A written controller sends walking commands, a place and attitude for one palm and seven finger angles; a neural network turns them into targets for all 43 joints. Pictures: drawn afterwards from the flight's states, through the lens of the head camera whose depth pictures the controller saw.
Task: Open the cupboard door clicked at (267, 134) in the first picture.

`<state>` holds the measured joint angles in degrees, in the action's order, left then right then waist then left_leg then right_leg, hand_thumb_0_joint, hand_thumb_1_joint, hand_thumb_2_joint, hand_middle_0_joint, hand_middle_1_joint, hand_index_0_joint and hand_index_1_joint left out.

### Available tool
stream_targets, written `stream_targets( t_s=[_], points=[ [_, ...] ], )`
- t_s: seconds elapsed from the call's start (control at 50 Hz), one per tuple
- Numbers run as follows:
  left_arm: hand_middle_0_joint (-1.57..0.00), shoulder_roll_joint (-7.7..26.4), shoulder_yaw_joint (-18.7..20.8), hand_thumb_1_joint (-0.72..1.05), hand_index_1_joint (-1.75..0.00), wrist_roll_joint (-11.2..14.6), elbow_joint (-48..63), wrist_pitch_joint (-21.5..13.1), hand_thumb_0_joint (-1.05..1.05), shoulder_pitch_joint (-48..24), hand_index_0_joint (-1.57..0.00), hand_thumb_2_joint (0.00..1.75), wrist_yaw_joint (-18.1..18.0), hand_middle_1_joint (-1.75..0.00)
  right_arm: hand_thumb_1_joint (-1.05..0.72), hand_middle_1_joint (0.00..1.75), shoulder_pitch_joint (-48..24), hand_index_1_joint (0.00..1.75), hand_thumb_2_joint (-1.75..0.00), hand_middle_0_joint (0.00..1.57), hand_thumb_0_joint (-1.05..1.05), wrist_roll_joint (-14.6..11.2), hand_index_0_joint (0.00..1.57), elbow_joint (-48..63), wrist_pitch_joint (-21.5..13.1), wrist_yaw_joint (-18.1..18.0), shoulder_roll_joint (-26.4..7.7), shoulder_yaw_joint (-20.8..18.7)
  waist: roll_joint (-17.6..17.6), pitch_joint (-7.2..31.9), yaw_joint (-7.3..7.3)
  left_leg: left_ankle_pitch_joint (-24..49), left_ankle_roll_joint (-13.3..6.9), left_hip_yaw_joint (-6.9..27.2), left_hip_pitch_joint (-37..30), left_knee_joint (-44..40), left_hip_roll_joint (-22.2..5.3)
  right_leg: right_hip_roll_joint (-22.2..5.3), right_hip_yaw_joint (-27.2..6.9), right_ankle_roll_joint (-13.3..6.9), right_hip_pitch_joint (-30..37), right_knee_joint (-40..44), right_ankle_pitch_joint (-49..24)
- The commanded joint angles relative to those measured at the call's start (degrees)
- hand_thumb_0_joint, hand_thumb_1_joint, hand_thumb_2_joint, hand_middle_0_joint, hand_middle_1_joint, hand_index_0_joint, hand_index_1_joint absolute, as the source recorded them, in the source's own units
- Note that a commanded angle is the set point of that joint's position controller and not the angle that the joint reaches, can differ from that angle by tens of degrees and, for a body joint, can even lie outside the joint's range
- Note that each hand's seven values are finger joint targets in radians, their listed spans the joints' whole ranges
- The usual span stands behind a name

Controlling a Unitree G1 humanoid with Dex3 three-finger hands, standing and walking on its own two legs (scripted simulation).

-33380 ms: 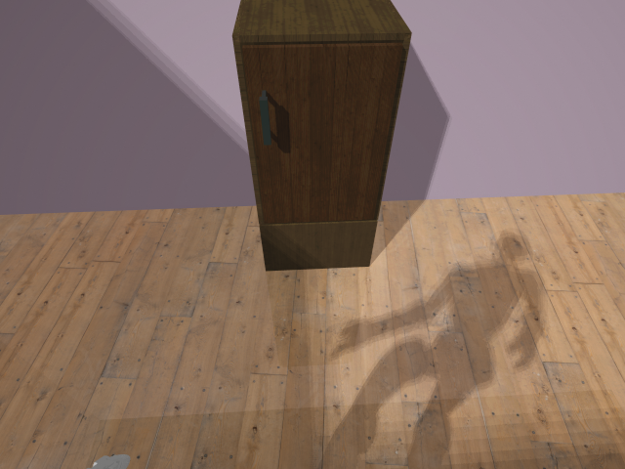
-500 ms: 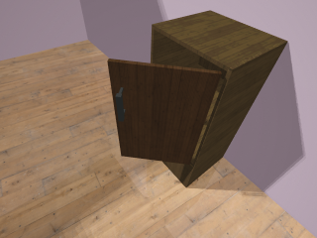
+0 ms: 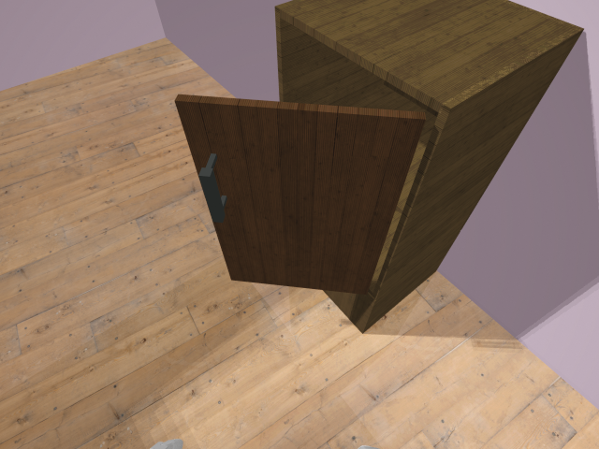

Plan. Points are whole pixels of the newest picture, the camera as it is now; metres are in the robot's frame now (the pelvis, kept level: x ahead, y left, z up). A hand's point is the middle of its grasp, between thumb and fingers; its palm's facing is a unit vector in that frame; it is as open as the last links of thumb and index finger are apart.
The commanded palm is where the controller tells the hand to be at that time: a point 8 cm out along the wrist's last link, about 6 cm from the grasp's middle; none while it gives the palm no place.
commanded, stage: come to a stop and stand still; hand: left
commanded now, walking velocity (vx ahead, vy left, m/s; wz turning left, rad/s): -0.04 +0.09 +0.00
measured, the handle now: (215, 189) +0.55 +0.19 -0.04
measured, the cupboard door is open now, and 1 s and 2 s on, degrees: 45 45 45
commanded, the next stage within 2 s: look again from close up in 0.50 s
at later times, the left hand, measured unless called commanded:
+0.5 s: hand out of the picture -0.05 +0.17 -0.17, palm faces +0.01 -0.99 -0.15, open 7.4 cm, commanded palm none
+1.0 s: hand out of the picture -0.01 +0.19 -0.15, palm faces -0.02 -0.97 -0.25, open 7.4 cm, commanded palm none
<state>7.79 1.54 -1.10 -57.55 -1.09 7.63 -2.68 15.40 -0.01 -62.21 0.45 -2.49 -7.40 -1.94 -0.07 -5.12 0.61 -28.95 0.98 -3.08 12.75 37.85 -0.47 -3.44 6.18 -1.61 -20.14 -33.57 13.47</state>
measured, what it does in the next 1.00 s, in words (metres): stands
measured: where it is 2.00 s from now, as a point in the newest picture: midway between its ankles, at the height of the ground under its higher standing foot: outside the picture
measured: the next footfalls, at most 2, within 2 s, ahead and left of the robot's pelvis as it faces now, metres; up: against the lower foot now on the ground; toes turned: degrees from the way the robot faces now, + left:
none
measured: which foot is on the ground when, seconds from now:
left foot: down 0.00-1.00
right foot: down 0.00-1.00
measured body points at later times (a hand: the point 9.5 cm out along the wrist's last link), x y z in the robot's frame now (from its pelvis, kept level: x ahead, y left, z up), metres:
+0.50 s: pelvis -0.03 +0.02 +0.01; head -0.02 +0.02 +0.46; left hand -0.05 +0.22 -0.15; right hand +0.00 -0.22 -0.14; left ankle -0.03 +0.12 -0.73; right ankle -0.01 -0.11 -0.73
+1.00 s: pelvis -0.03 +0.01 +0.01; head -0.03 -0.02 +0.46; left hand -0.01 +0.24 -0.13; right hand -0.05 -0.19 -0.17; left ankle -0.03 +0.12 -0.73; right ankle -0.01 -0.11 -0.73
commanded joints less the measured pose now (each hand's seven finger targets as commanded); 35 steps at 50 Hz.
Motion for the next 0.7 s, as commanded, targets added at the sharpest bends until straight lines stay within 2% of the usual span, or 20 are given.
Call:
stream_targets(
  t_s=[0.0, 0.02, 0.04, 0.06, 0.08, 0.1, 0.14, 0.2, 0.24, 0.26, 0.28, 0.34, 0.48, 0.5, 0.52, 0.54, 0.56, 0.58, 0.6, 0.68],
  points=[
    [-0.20, 10.62, 2.94, 0.90, -0.30, -0.40, 1.52, 1.34, 0.00, 5.74, -0.20, 0.90, -0.45, -0.30, -0.90, 0.30, 9.51, 0.30, -0.90, 0.20, 0.00, 0.16, 0.20, 0.55, 0.07, 0.28, -1.46, -0.90, -6.86, 9.93, -0.02, 9.72, 0.46, -1.26, -1.65, -9.41, -0.12, -13.66, -14.77, -8.41, 10.03, 6.64, -31.53],
    [-0.20, 10.23, 2.98, 0.90, -0.30, -0.12, 2.23, 1.66, 0.00, 4.39, -0.20, 0.90, -0.33, -0.30, -0.90, 0.30, 10.79, 0.30, -0.90, 0.20, 0.00, 0.37, 0.20, 0.20, -0.09, 0.36, -1.81, -0.93, -5.87, 9.19, 0.94, 15.06, 0.10, -1.47, -5.73, -13.27, -0.67, -11.24, -12.84, -6.08, 5.44, 5.78, -22.86],
    [-0.20, 8.72, 2.60, 0.90, -0.30, 0.06, 3.06, 2.06, 0.00, 3.50, -0.20, 0.90, 0.00, -0.30, -0.90, 0.30, 10.23, 0.30, -0.90, 0.20, 0.00, 0.72, 0.20, 0.74, -0.25, 0.37, -3.32, -1.22, -1.22, 7.74, 0.76, 16.85, -1.16, 1.23, -7.07, -15.48, -3.29, -7.49, -10.03, -3.56, 0.99, 4.42, -12.24],
    [-0.20, 6.49, 2.17, 0.90, -0.30, 0.24, 3.95, 2.50, 0.00, 2.77, -0.20, 0.90, 0.43, -0.30, -0.90, 0.30, 7.79, 0.30, -0.90, 0.20, 0.00, 1.25, 0.20, 2.28, -0.39, 0.39, -5.53, -1.46, 7.41, 4.79, 0.06, 18.86, -4.07, 7.99, -1.68, -19.46, -9.16, -2.29, -5.94, -0.60, 0.10, 2.69, -0.72],
    [-0.20, 5.20, 1.97, 0.90, -0.30, 0.04, 4.01, 2.98, 0.00, 2.30, -0.20, 0.90, 0.47, -0.30, -0.90, 0.30, 2.88, 0.30, -0.90, 0.20, 0.00, 1.55, 0.20, 4.11, -0.39, 0.69, -6.78, -1.31, 12.62, 1.17, -1.03, 17.56, -6.82, 10.72, 7.11, -24.19, -13.14, 0.39, -2.89, 0.92, 3.58, -1.33, 6.41],
    [-0.20, 5.09, 1.84, 0.90, -0.30, -0.51, 3.65, 3.38, 0.00, 2.78, -0.20, 0.90, 0.41, -0.30, -0.90, 0.30, -0.63, 0.30, -0.90, 0.20, 0.00, 1.56, 0.20, 5.14, -0.71, 0.64, -6.18, -1.14, 13.19, -1.26, -1.56, 16.60, -8.63, 11.40, 11.25, -26.44, -14.19, 0.31, -3.99, 0.94, 5.55, -6.05, 8.80],
    [-0.20, 4.05, 1.18, 0.90, -0.30, -0.69, 2.45, 3.49, 0.00, 6.04, -0.20, 0.90, 0.88, -0.30, -0.90, 0.30, -2.85, 0.30, -0.90, 0.20, 0.00, 1.60, 0.20, 6.46, -1.02, 0.31, -6.71, -0.77, 8.17, -2.23, -2.80, 15.64, -9.29, 9.81, 12.52, -25.40, -12.89, 0.10, -5.56, 0.61, 5.67, -9.01, 8.46],
    [-0.20, 3.37, 0.39, 0.90, -0.30, -0.66, 0.97, 2.70, 0.00, 9.18, -0.20, 0.90, 1.28, -0.30, -0.90, 0.30, -2.47, 0.30, -0.90, 0.20, 0.00, 1.48, 0.20, 6.32, -1.17, 0.22, -7.36, -0.72, 4.67, -0.99, -3.13, 20.36, -8.16, 7.24, 5.38, -21.22, -10.81, 0.10, -5.21, 1.08, 4.54, -0.91, 3.74],
    [-0.20, 4.67, -0.05, 0.90, -0.30, -0.39, 0.14, 1.43, 0.00, 10.52, -0.20, 0.90, 1.10, -0.30, -0.90, 0.30, -0.81, 0.30, -0.90, 0.20, 0.00, 0.92, 0.20, 5.77, -1.54, 0.23, -6.85, -0.44, 1.37, 1.62, -2.51, 24.22, -5.63, 5.42, 0.72, -16.65, -7.40, -1.46, -9.29, 0.84, 6.34, 9.06, -5.81],
    [-0.20, 5.83, -0.22, 0.90, -0.30, -0.23, -0.27, 0.86, 0.00, 10.46, -0.20, 0.90, 0.94, -0.30, -0.90, 0.30, 0.31, 0.30, -0.90, 0.20, 0.00, 0.59, 0.20, 5.34, -1.65, 0.33, -6.15, -0.27, -0.97, 3.04, -1.36, 23.88, -4.07, 3.93, -1.02, -15.16, -5.71, -3.54, -11.86, 0.03, 6.56, 10.22, -11.48],
    [-0.20, 6.41, -0.47, 0.90, -0.30, -0.05, -0.46, 0.60, 0.00, 10.38, -0.20, 0.90, 0.88, -0.30, -0.90, 0.30, 1.30, 0.30, -0.90, 0.20, 0.00, 0.41, 0.20, 4.97, -1.79, 0.48, -5.76, -0.20, -0.59, 4.22, -0.60, 23.47, -3.43, 3.44, -3.18, -15.28, -5.09, -4.86, -12.16, -0.45, 6.39, 10.58, -13.62],
    [-0.20, 5.90, -0.79, 0.90, -0.30, 0.11, -1.05, 0.30, 0.00, 9.72, -0.20, 0.90, 0.85, -0.30, -0.90, 0.30, 1.71, 0.30, -0.90, 0.20, 0.00, 0.40, 0.20, 3.62, -1.50, 0.55, -6.47, -0.19, -6.52, 5.67, -0.06, 21.93, -2.76, 3.08, -5.70, -15.88, -5.68, -3.58, -11.37, -0.19, 5.96, 11.50, -11.06],
    [-0.20, 5.10, -1.25, 0.90, -0.30, 0.13, -3.45, 0.36, 0.00, 12.51, -0.20, 0.90, 0.85, -0.30, -0.90, 0.30, 2.06, 0.30, -0.90, 0.20, 0.00, 0.49, 0.20, 0.92, -1.64, 0.83, -5.61, 0.90, -1.11, 0.80, -0.73, 13.67, -2.69, 4.01, -2.47, -20.91, -5.55, -2.45, -10.95, 0.02, 4.90, 14.99, -0.17],
    [-0.20, 5.06, -1.25, 0.90, -0.30, 0.07, -3.72, 0.31, 0.00, 12.97, -0.20, 0.90, 0.80, -0.30, -0.90, 0.30, 2.30, 0.30, -0.90, 0.20, 0.00, 0.45, 0.20, 0.56, -1.64, 0.80, -5.43, 0.92, -0.42, 0.84, -0.83, 14.02, -2.70, 3.92, -2.56, -20.90, -5.59, -2.44, -10.77, -0.05, 5.47, 15.21, -0.73],
    [-0.20, 7.17, -1.34, 0.90, -0.30, -0.59, -5.94, -0.84, 0.00, 17.56, -0.20, 0.90, -1.52, -0.30, -0.90, 0.30, -3.37, 0.30, -0.90, 0.20, 0.00, 0.10, 0.20, 4.87, -2.25, 1.41, -9.00, 0.63, 1.49, 0.68, -2.73, 20.69, -1.07, 1.50, 0.06, -9.39, -6.87, -4.97, -11.33, 0.47, 6.14, 12.06, -15.26],
    [-0.20, 9.55, -1.03, 0.90, -0.30, 0.07, -3.10, -1.25, 0.00, 14.23, -0.20, 0.90, -0.98, -0.30, -0.90, 0.30, 0.05, 0.30, -0.90, 0.20, 0.00, 0.44, 0.20, 6.28, -1.59, 1.72, -6.12, 0.94, 2.48, 5.72, 0.32, 10.79, -0.77, 2.28, -0.54, -11.17, -3.26, -6.26, -14.66, -1.21, 5.92, 13.13, 0.43],
    [-0.20, 9.10, -1.05, 0.90, -0.30, 0.07, -2.36, -1.14, 0.00, 12.56, -0.20, 0.90, -0.38, -0.30, -0.90, 0.30, 1.57, 0.30, -0.90, 0.20, 0.00, 0.74, 0.20, 5.45, -1.81, 1.71, -6.08, 0.98, 5.50, 2.78, 0.75, 10.93, -1.46, 3.20, -0.38, -13.75, -3.73, -4.96, -13.82, -1.95, 1.97, 12.40, 8.72],
    [-0.20, 8.27, -1.05, 0.90, -0.30, 0.00, -2.26, -1.00, 0.00, 12.75, -0.20, 0.90, -0.13, -0.30, -0.90, 0.30, 4.02, 0.30, -0.90, 0.20, 0.00, 0.91, 0.20, 5.21, -2.00, 1.74, -6.36, 1.05, 7.20, 3.78, 1.22, 10.51, -1.96, 4.05, 0.73, -14.78, -4.88, -3.12, -11.37, -1.85, 2.25, 10.78, 8.56],
    [-0.20, 7.78, -1.12, 0.90, -0.30, -0.11, -2.01, -0.75, 0.00, 12.64, -0.20, 0.90, 0.06, -0.30, -0.90, 0.30, 4.34, 0.30, -0.90, 0.20, 0.00, 1.19, 0.20, 5.40, -2.15, 1.74, -6.08, 1.13, 9.37, 2.74, 0.44, 9.41, -2.58, 4.96, 2.63, -16.26, -5.69, -2.03, -9.57, -1.77, 2.98, 9.48, 6.40],
    [-0.20, 5.79, -1.58, 0.90, -0.30, -0.09, -2.59, -0.31, 0.00, 13.54, -0.20, 0.90, 0.62, -0.30, -0.90, 0.30, 4.29, 0.30, -0.90, 0.20, 0.00, 0.94, 0.20, 6.15, -1.84, 1.59, -7.24, 0.97, 0.77, -0.93, -0.27, 3.07, -3.47, 6.73, 6.87, -20.02, -5.85, -0.76, -9.04, -1.04, 3.67, 8.90, 6.92]
  ],
)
